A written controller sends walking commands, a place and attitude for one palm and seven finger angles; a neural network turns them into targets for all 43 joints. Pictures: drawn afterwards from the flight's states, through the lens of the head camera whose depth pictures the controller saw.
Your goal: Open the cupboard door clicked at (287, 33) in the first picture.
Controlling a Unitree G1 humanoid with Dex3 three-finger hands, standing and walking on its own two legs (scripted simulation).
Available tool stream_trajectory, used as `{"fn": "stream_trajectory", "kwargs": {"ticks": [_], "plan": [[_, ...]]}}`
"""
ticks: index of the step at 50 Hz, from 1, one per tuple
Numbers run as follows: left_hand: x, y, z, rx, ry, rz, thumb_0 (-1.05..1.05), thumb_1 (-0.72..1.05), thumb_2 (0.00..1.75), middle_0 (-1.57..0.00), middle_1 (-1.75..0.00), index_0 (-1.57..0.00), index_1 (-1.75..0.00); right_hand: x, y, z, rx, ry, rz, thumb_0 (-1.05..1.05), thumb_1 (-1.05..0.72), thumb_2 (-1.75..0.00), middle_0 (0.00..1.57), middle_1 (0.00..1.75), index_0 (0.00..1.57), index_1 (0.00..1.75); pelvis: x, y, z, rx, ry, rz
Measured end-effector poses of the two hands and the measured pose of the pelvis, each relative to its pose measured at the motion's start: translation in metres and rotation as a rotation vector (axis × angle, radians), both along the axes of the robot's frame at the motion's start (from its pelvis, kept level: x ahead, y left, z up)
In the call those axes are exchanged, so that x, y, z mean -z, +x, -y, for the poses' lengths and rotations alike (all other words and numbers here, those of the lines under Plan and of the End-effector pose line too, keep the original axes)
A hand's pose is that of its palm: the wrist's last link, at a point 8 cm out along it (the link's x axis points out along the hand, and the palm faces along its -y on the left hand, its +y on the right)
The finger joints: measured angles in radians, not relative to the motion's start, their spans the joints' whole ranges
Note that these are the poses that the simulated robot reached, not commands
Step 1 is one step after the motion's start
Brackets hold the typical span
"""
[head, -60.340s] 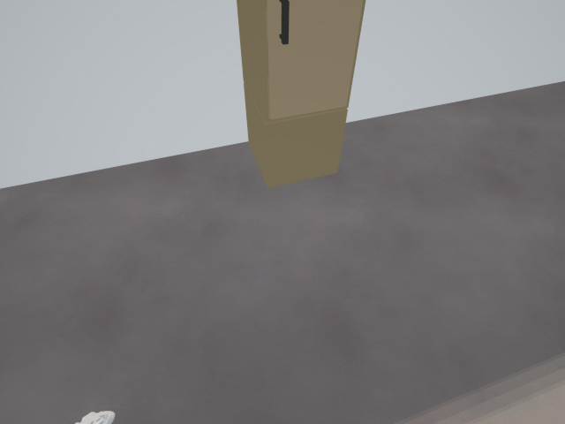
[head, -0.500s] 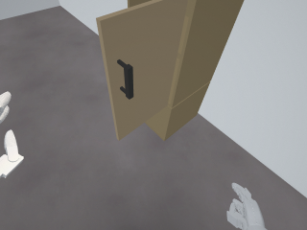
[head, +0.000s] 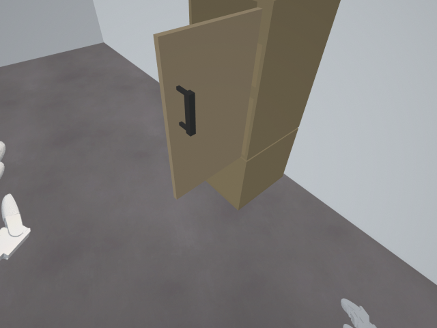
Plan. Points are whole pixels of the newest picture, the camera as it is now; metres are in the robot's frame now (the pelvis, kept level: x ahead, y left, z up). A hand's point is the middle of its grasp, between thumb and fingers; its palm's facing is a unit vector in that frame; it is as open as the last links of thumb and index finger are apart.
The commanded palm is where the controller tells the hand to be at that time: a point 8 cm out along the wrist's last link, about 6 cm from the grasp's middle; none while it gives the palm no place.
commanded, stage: stop stepping back and stand still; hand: left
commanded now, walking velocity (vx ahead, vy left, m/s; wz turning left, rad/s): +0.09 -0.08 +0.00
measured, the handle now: (185, 111) +0.64 +0.12 +0.05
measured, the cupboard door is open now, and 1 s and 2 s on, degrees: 92 92 92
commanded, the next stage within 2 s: let the arm hang, fingers relaxed in 0.12 s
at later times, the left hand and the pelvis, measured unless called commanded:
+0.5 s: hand out of the picture +0.07 +0.17 -0.16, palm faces +0.10 -0.98 -0.17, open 7.2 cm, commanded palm none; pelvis +0.00 +0.00 -0.01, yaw +3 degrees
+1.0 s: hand out of the picture -0.02 +0.20 -0.16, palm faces +0.07 -0.98 -0.21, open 7.4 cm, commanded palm none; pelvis -0.01 +0.02 +0.01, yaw +2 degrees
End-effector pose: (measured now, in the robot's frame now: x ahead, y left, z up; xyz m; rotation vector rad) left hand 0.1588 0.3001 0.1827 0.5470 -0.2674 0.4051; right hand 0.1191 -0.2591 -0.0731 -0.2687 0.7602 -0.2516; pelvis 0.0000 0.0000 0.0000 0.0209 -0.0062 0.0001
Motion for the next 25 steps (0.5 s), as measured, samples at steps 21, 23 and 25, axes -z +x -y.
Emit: {"fn": "stream_trajectory", "kwargs": {"ticks": [21, 23, 25], "plan": [[0.265, -0.028, 0.035, -0.113, -0.470, -1.029, 0.01, 0.91, 0.90, -0.19, -0.30, -0.19, -0.30, 0.069, -0.010, -0.034, -0.135, 0.149, -0.256, 0.01, -0.90, -0.90, 0.20, 0.30, 0.20, 0.30, 0.018, -0.003, -0.005, -0.056, 0.017, -0.012], [0.298, -0.066, 0.067, -0.100, -0.554, -1.225, 0.01, 0.91, 0.90, -0.19, -0.30, -0.19, -0.29, 0.069, -0.024, -0.032, -0.104, 0.159, -0.318, 0.01, -0.90, -0.90, 0.20, 0.30, 0.20, 0.30, 0.013, -0.002, -0.002, -0.050, 0.009, -0.004], [0.314, -0.099, 0.085, -0.144, -0.650, -1.307, -0.01, 0.95, 0.90, -0.20, -0.30, -0.20, -0.30, 0.067, -0.040, -0.031, -0.074, 0.157, -0.389, 0.01, -0.90, -0.90, 0.20, 0.30, 0.20, 0.30, 0.008, -0.001, 0.001, -0.053, -0.002, -0.003]]}}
